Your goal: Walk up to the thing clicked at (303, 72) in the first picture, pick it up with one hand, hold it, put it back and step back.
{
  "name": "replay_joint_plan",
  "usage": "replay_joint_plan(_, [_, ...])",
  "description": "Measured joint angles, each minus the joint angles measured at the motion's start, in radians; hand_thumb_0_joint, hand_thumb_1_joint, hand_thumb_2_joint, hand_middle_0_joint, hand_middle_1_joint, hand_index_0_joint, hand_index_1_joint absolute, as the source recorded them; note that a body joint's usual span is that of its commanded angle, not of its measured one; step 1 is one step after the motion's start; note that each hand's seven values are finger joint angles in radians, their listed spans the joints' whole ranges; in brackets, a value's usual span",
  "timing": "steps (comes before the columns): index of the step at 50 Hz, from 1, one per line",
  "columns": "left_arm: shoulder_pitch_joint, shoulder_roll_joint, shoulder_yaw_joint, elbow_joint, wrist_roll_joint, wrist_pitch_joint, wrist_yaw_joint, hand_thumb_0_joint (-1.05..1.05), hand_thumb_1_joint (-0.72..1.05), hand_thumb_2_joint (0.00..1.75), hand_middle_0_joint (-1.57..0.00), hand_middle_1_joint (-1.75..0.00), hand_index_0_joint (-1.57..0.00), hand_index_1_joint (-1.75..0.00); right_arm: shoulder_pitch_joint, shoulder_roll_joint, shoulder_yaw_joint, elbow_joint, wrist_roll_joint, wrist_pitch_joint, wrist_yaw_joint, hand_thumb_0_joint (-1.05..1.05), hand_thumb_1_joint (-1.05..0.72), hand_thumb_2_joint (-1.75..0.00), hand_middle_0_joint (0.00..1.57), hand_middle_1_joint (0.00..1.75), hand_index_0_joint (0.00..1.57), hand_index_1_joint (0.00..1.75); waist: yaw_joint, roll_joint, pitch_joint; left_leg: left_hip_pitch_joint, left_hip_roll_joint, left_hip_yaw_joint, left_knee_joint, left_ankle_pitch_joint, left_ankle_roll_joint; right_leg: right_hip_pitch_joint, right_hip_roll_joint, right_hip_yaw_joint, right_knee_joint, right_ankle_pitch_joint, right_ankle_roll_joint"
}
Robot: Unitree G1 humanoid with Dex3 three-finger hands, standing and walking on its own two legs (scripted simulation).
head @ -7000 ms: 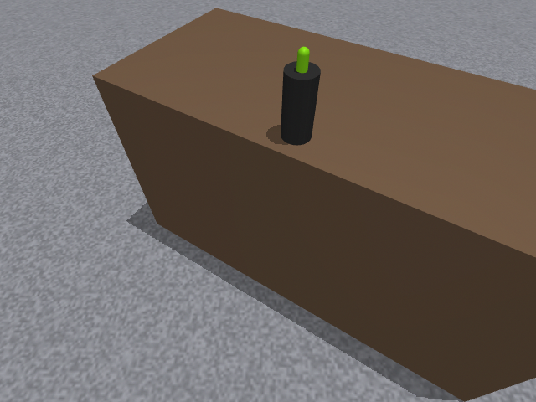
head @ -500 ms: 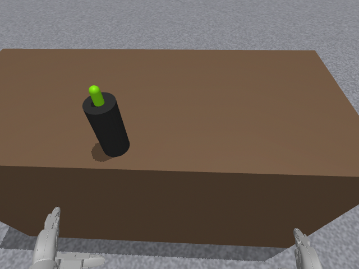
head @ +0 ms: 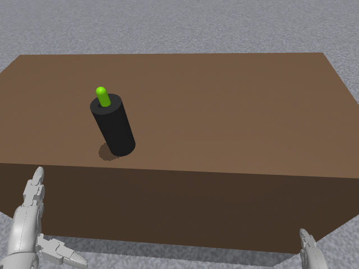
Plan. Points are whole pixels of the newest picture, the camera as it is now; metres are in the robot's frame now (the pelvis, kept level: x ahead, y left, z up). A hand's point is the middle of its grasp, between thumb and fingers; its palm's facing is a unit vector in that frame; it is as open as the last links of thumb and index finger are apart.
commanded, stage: rise first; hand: left
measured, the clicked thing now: (112, 121) +0.43 +0.21 +0.08
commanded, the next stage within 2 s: go down in 0.82 s
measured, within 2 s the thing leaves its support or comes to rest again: neither
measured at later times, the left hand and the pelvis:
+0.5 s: hand (45, 216) +0.18 +0.25 +0.11, palm faces +0.31 -0.85 -0.43, open 17.6 cm; pelvis -0.01 +0.00 +0.00, yaw +0 degrees
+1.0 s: hand (34, 205) +0.18 +0.26 +0.14, palm faces +0.34 -0.82 -0.45, open 17.7 cm; pelvis -0.01 +0.00 +0.00, yaw +1 degrees
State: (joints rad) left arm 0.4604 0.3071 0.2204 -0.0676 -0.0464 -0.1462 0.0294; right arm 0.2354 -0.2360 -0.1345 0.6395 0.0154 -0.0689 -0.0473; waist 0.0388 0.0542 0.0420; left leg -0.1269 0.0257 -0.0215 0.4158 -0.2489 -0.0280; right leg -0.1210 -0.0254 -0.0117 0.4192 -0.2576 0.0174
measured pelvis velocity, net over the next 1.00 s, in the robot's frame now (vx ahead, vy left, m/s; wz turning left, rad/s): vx -0.01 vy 0.00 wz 0.01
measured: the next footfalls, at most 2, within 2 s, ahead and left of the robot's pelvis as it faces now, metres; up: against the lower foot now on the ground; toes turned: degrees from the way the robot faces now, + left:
none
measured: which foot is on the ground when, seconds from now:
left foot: down 0.00-1.00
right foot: down 0.00-1.00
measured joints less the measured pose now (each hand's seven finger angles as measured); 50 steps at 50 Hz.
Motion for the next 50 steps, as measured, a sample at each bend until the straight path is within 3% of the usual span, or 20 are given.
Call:
replay_joint_plan(25, [0.018,0.024,0.064,-0.145,0.004,-0.123,-0.015,-0.01,-0.56,0.04,-0.05,-0.05,-0.05,-0.05,0.0,0.008,-0.024,0.014,0.005,-0.051,0.006,-0.01,0.52,-0.03,0.06,0.05,0.06,0.05,0.011,-0.004,0.01,0.005,-0.007,-0.007,-0.001,0.015,0.001,0.004,-0.007,-0.007,0.007,0.008,0.001])
replay_joint_plan(50, [-0.002,0.039,0.125,-0.194,-0.002,-0.189,-0.032,-0.01,-0.6,0.08,-0.06,-0.06,-0.05,-0.07,0.011,0.01,-0.033,-0.001,0.002,-0.06,0.017,-0.01,0.5,-0.06,0.06,0.05,0.06,0.06,0.015,-0.005,0.002,-0.013,-0.011,-0.006,0.021,0.0,0.005,-0.011,-0.011,-0.006,0.024,-0.006,0.005])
